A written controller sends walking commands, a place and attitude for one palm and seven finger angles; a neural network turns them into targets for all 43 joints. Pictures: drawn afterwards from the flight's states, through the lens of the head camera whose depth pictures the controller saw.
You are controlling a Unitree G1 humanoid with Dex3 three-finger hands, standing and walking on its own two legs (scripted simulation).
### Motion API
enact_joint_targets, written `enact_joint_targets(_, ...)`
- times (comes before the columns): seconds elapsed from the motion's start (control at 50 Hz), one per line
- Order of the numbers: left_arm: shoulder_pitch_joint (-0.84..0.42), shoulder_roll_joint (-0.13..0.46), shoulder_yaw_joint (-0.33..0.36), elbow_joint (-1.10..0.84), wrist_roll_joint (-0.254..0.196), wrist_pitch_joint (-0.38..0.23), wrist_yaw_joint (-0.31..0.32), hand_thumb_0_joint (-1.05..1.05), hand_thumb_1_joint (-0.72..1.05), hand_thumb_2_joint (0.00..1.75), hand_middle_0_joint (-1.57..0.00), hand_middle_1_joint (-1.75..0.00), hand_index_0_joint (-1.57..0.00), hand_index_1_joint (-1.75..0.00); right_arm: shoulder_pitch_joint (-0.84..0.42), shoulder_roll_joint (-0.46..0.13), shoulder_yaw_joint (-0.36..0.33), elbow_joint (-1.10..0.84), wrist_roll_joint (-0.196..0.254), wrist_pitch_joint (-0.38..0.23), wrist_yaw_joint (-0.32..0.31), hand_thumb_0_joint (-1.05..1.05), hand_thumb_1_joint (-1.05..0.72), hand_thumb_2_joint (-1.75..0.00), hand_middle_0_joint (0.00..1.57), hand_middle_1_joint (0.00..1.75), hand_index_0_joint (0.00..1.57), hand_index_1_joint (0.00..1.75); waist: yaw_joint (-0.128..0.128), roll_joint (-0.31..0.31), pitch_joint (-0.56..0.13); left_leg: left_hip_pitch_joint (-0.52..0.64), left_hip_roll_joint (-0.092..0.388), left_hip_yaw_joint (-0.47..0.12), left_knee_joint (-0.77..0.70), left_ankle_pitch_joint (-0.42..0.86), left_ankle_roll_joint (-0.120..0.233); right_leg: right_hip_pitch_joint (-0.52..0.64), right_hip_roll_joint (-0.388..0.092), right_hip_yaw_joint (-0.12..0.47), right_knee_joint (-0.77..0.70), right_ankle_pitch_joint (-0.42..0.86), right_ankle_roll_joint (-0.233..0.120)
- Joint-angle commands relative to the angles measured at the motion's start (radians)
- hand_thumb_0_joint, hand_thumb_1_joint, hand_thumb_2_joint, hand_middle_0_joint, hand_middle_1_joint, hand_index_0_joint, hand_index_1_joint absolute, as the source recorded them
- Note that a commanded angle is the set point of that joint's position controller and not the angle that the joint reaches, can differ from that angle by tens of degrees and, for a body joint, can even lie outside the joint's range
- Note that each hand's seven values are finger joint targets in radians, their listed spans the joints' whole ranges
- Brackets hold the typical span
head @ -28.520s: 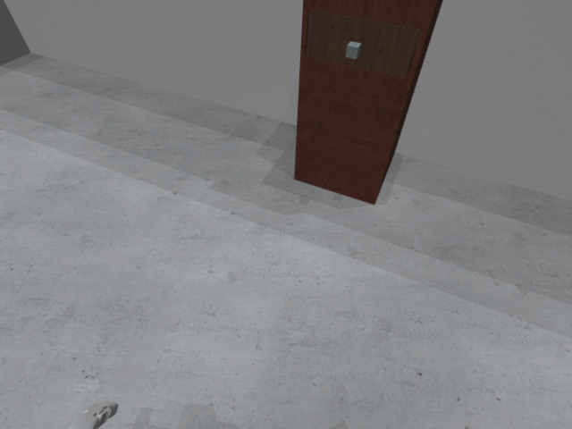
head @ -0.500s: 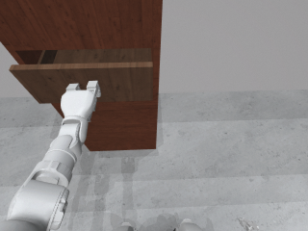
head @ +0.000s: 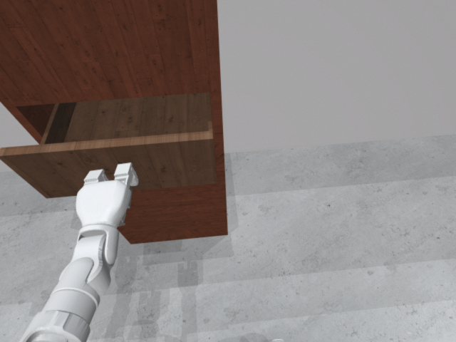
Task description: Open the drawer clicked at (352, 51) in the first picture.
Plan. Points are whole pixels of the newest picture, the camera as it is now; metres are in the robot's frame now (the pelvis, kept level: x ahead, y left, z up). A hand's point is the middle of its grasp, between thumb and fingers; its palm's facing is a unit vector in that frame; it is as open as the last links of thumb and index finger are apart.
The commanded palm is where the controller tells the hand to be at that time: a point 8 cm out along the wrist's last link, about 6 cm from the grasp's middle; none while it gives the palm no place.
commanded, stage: pull the drawer open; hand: left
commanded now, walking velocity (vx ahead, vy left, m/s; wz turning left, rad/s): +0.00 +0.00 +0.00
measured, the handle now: (119, 186) +0.41 +0.22 +0.00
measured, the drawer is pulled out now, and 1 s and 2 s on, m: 0.12 0.30 0.30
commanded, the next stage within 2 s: open the thumb to release the handle in 1.06 s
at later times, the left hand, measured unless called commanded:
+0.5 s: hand (108, 279) +0.24 +0.21 -0.02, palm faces +0.00 -0.10 -0.99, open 7.5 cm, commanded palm +0.19 +0.21 +0.03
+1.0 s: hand (104, 320) +0.18 +0.20 -0.02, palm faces +0.01 -0.11 -0.99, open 7.7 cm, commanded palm +0.13 +0.21 +0.03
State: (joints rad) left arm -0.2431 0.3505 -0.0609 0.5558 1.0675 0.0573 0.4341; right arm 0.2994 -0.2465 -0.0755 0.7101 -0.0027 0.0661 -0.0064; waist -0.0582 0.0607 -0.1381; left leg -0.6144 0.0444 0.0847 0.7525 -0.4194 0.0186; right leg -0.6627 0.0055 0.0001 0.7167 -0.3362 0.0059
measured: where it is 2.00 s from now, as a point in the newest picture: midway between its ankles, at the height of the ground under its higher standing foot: outside the picture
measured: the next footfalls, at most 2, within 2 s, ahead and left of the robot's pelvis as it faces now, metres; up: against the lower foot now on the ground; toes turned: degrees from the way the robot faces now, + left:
none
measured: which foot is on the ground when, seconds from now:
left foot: down 0.00-1.00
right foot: down 0.00-1.00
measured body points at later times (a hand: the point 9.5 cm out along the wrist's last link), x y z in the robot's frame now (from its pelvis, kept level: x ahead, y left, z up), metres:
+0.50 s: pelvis +0.01 -0.01 +0.00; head +0.06 -0.02 +0.45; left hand +0.23 +0.21 +0.03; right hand +0.23 -0.22 -0.10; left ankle -0.04 +0.10 -0.71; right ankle +0.00 -0.13 -0.71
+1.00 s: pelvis -0.01 -0.02 -0.02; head +0.04 -0.04 +0.43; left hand +0.17 +0.20 +0.03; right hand +0.19 -0.25 -0.11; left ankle -0.04 +0.10 -0.71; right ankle +0.00 -0.13 -0.71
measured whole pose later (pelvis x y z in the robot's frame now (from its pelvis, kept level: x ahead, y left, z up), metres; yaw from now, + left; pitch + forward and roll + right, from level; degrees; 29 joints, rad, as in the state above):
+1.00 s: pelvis -0.01 -0.02 -0.02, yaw +0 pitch +12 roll +1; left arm 0.51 0.30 -0.07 -0.07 1.08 0.03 0.51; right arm 0.11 -0.23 -0.03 0.59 -0.07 0.04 0.04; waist 0.03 0.03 -0.13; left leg -0.58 0.05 0.08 0.86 -0.48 -0.01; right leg -0.67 0.01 0.01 0.88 -0.42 -0.03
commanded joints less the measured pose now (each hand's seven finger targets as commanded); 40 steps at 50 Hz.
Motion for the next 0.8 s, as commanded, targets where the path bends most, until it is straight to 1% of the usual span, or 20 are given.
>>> enact_joint_targets(0.0, 0.004, 0.123, 0.05, -0.268, -0.004, 0.035, 0.049, 0.0, 0.9, 0.9, -0.4, -1.35, -0.4, -1.35, -0.06, -0.133, -0.039, -0.142, -0.002, -0.041, -0.006, 0.0, -0.9, -0.9, 0.2, 0.3, 0.2, 0.3, 0.071, -0.018, -0.34, 0.227, -0.034, -0.052, -0.055, 0.633, 0.001, 0.276, 0.041, -0.041, -0.027, 0.468, -0.041)
enact_joint_targets(0.04, 0.045, 0.103, 0.034, -0.308, -0.005, 0.049, 0.048, 0.0, 0.9, 0.9, -0.4, -1.35, -0.4, -1.35, -0.082, -0.13, -0.036, -0.151, -0.001, -0.041, -0.004, 0.0, -0.9, -0.9, 0.2, 0.3, 0.2, 0.3, 0.071, -0.027, -0.324, 0.238, -0.033, -0.055, -0.057, 0.635, -0.003, 0.272, 0.041, -0.044, -0.027, 0.461, -0.04)
enact_joint_targets(0.06, 0.081, 0.116, 0.049, -0.346, -0.008, 0.052, 0.047, 0.0, 0.9, 0.9, -0.4, -1.35, -0.4, -1.35, -0.094, -0.131, -0.036, -0.159, -0.003, -0.041, -0.003, 0.0, -0.9, -0.9, 0.2, 0.3, 0.2, 0.3, 0.081, -0.022, -0.338, 0.249, -0.03, -0.057, -0.056, 0.669, -0.004, 0.289, 0.039, -0.041, -0.025, 0.481, -0.042)
enact_joint_targets(0.08, 0.138, 0.1, 0.038, -0.349, -0.005, 0.06, 0.046, 0.0, 0.9, 0.9, -0.4, -1.35, -0.4, -1.35, -0.109, -0.125, -0.03, -0.165, -0.004, -0.041, -0.003, 0.0, -0.9, -0.9, 0.2, 0.3, 0.2, 0.3, 0.085, -0.03, -0.317, 0.249, -0.032, -0.057, -0.056, 0.668, -0.005, 0.287, 0.039, -0.044, -0.025, 0.483, -0.039)
enact_joint_targets(0.12, 0.157, 0.074, 0.014, -0.396, -0.006, 0.066, 0.045, 0.0, 0.9, 0.9, -0.4, -1.35, -0.4, -1.35, -0.134, -0.121, -0.025, -0.176, -0.005, -0.044, 0.0, 0.0, -0.9, -0.9, 0.2, 0.3, 0.2, 0.3, 0.081, -0.029, -0.286, 0.253, -0.032, -0.059, -0.057, 0.659, -0.006, 0.274, 0.038, -0.049, -0.026, 0.476, -0.039)
enact_joint_targets(0.16, 0.228, 0.086, 0.033, -0.462, -0.002, 0.068, 0.046, 0.0, 0.9, 0.9, -0.4, -1.35, -0.4, -1.35, -0.16, -0.119, -0.021, -0.195, -0.006, -0.044, 0.004, 0.0, -0.9, -0.9, 0.2, 0.3, 0.2, 0.3, 0.095, -0.013, -0.311, 0.277, -0.031, -0.062, -0.053, 0.697, -0.009, 0.287, 0.038, -0.043, -0.018, 0.493, -0.042)
enact_joint_targets(0.18, 0.269, 0.071, 0.02, -0.473, 0.002, 0.068, 0.048, 0.0, 0.9, 0.9, -0.4, -1.35, -0.4, -1.35, -0.169, -0.111, -0.016, -0.2, -0.009, -0.047, 0.005, 0.0, -0.9, -0.9, 0.2, 0.3, 0.2, 0.3, 0.101, -0.013, -0.303, 0.279, -0.033, -0.061, -0.048, 0.705, -0.009, 0.287, 0.035, -0.045, -0.013, 0.506, -0.04)
enact_joint_targets(0.24, 0.323, 0.061, 0.018, -0.511, 0.011, 0.066, 0.051, 0.0, 0.9, 0.9, -0.4, -1.35, -0.4, -1.35, -0.2, -0.105, -0.007, -0.21, -0.01, -0.049, 0.01, 0.0, -0.9, -0.9, 0.2, 0.3, 0.2, 0.3, 0.097, -0.03, -0.259, 0.267, -0.038, -0.06, -0.047, 0.65, -0.012, 0.272, 0.036, -0.046, -0.013, 0.488, -0.041)
enact_joint_targets(0.36, 0.473, 0.059, 0.022, -0.635, 0.027, 0.046, 0.068, 0.0, 0.9, 0.9, -0.4, -1.35, -0.4, -1.35, -0.251, -0.087, 0.006, -0.236, -0.022, -0.057, 0.017, 0.0, -0.9, -0.9, 0.2, 0.3, 0.2, 0.3, 0.121, -0.005, -0.268, 0.283, -0.043, -0.063, -0.031, 0.663, -0.018, 0.28, 0.035, -0.033, 0.006, 0.508, -0.047)
enact_joint_targets(0.38, 0.487, 0.043, 0.004, -0.647, 0.032, 0.044, 0.072, 0.0, 0.9, 0.9, -0.4, -1.35, -0.4, -1.35, -0.261, -0.084, 0.009, -0.237, -0.026, -0.06, 0.018, 0.0, -0.9, -0.9, 0.2, 0.3, 0.2, 0.3, 0.119, -0.012, -0.241, 0.278, -0.042, -0.061, -0.027, 0.645, -0.016, 0.264, 0.035, -0.033, 0.006, 0.497, -0.043)
enact_joint_targets(0.42, 0.552, 0.039, 0.006, -0.674, 0.033, 0.041, 0.077, 0.0, 0.9, 0.9, -0.4, -1.35, -0.4, -1.35, -0.273, -0.078, 0.012, -0.244, -0.027, -0.063, 0.022, 0.0, -0.9, -0.9, 0.2, 0.3, 0.2, 0.3, 0.127, -0.025, -0.243, 0.269, -0.046, -0.061, -0.022, 0.628, -0.016, 0.267, 0.037, -0.031, 0.012, 0.491, -0.044)
enact_joint_targets(0.46, 0.554, 0.031, -0.01, -0.705, 0.033, 0.04, 0.077, 0.0, 0.9, 0.9, -0.4, -1.35, -0.4, -1.35, -0.283, -0.077, 0.015, -0.247, -0.029, -0.061, 0.024, 0.0, -0.9, -0.9, 0.2, 0.3, 0.2, 0.3, 0.119, -0.009, -0.23, 0.268, -0.047, -0.062, -0.021, 0.606, -0.016, 0.258, 0.036, -0.026, 0.009, 0.482, -0.046)
enact_joint_targets(0.5, 0.587, 0.058, 0.021, -0.708, 0.04, 0.032, 0.085, 0.0, 0.9, 0.9, -0.4, -1.35, -0.4, -1.35, -0.288, -0.073, 0.017, -0.248, -0.033, -0.064, 0.022, 0.0, -0.9, -0.9, 0.2, 0.3, 0.2, 0.3, 0.127, -0.019, -0.224, 0.255, -0.051, -0.064, -0.018, 0.565, -0.016, 0.255, 0.039, -0.02, 0.016, 0.46, -0.047)
enact_joint_targets(0.52, 0.594, 0.043, 0.003, -0.703, 0.046, 0.03, 0.087, 0.0, 0.9, 0.9, -0.4, -1.35, -0.4, -1.35, -0.296, -0.071, 0.022, -0.249, -0.037, -0.066, 0.021, 0.0, -0.9, -0.9, 0.2, 0.3, 0.2, 0.3, 0.123, -0.035, -0.206, 0.243, -0.056, -0.061, -0.014, 0.536, -0.013, 0.244, 0.039, -0.017, 0.015, 0.453, -0.046)
enact_joint_targets(0.56, 0.614, 0.065, 0.031, -0.721, 0.042, 0.021, 0.091, 0.0, 0.9, 0.9, -0.4, -1.35, -0.4, -1.35, -0.296, -0.072, 0.02, -0.249, -0.038, -0.065, 0.019, 0.0, -0.9, -0.9, 0.2, 0.3, 0.2, 0.3, 0.124, -0.041, -0.212, 0.234, -0.059, -0.062, -0.015, 0.508, -0.014, 0.255, 0.041, -0.008, 0.014, 0.449, -0.049)
enact_joint_targets(0.62, 0.726, 0.046, 0.017, -0.746, 0.035, 0.005, 0.095, 0.0, 0.9, 0.9, -0.4, -1.35, -0.4, -1.35, -0.303, -0.065, 0.025, -0.259, -0.042, -0.075, 0.022, 0.0, -0.9, -0.9, 0.2, 0.3, 0.2, 0.3, 0.142, -0.041, -0.217, 0.22, -0.064, -0.059, -0.004, 0.497, -0.012, 0.26, 0.036, 0.002, 0.027, 0.468, -0.047)
enact_joint_targets(0.66, 0.783, 0.075, 0.05, -0.777, 0.021, -0.004, 0.094, 0.0, 0.9, 0.9, -0.4, -1.35, -0.4, -1.35, -0.304, -0.067, 0.023, -0.261, -0.041, -0.075, 0.023, 0.0, -0.9, -0.9, 0.2, 0.3, 0.2, 0.3, 0.148, -0.046, -0.231, 0.212, -0.066, -0.06, -0.005, 0.493, -0.014, 0.284, 0.033, 0.015, 0.029, 0.496, -0.049)
enact_joint_targets(0.72, 0.875, 0.08, 0.063, -0.783, 0.017, -0.019, 0.1, 0.0, 0.9, 0.9, -0.4, -1.35, -0.4, -1.35, -0.318, -0.064, 0.029, -0.266, -0.042, -0.078, 0.028, 0.0, -0.9, -0.9, 0.2, 0.3, 0.2, 0.3, 0.154, -0.066, -0.18, 0.17, -0.071, -0.056, -0.001, 0.431, -0.012, 0.262, 0.033, 0.026, 0.032, 0.467, -0.048)
enact_joint_targets(0.76, 0.918, 0.109, 0.098, -0.82, 0.012, -0.03, 0.105, 0.0, 0.9, 0.9, -0.4, -1.35, -0.4, -1.35, -0.32, -0.067, 0.028, -0.271, -0.044, -0.074, 0.029, 0.0, -0.9, -0.9, 0.2, 0.3, 0.2, 0.3, 0.162, -0.046, -0.187, 0.161, -0.07, -0.057, -0.001, 0.428, -0.013, 0.269, 0.033, 0.036, 0.036, 0.462, -0.053)
enact_joint_targets(0.78, 0.945, 0.095, 0.084, -0.827, 0.016, -0.037, 0.111, 0.0, 0.9, 0.9, -0.4, -1.35, -0.4, -1.35, -0.322, -0.065, 0.031, -0.273, -0.05, -0.079, 0.035, 0.0, -0.9, -0.9, 0.2, 0.3, 0.2, 0.3, 0.164, -0.043, -0.189, 0.163, -0.073, -0.057, 0.01, 0.428, -0.012, 0.249, 0.033, 0.049, 0.045, 0.454, -0.054)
